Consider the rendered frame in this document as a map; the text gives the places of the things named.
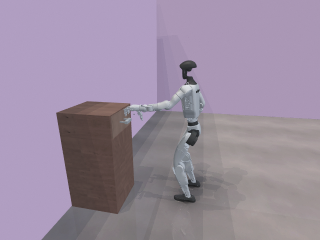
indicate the left robot forearm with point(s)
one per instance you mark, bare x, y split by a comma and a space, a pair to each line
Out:
154, 107

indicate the drawer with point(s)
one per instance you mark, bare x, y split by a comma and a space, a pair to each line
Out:
116, 126

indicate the robot torso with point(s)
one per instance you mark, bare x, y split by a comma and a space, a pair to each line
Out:
191, 109

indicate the robot head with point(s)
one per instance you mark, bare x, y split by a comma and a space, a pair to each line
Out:
187, 66

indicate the cabinet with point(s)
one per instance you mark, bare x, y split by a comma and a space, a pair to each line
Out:
99, 168

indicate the robot left hand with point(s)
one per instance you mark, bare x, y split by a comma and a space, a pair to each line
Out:
133, 107

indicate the right robot upper arm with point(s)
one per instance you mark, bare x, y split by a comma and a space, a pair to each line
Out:
201, 100

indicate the left robot upper arm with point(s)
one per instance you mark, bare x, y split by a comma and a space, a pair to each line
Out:
183, 91

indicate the handle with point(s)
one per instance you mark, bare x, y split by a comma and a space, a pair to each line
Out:
127, 120

